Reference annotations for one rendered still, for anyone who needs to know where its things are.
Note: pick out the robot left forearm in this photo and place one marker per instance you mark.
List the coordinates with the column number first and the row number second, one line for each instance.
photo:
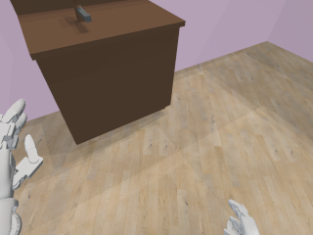
column 10, row 221

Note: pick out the left robot hand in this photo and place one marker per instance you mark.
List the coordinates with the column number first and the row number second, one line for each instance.
column 11, row 125

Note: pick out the counter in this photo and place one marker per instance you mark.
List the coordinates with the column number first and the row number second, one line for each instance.
column 106, row 73

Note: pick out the tap lever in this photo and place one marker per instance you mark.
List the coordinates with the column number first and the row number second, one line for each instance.
column 84, row 15

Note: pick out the right robot hand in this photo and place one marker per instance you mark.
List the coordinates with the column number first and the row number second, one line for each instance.
column 246, row 225

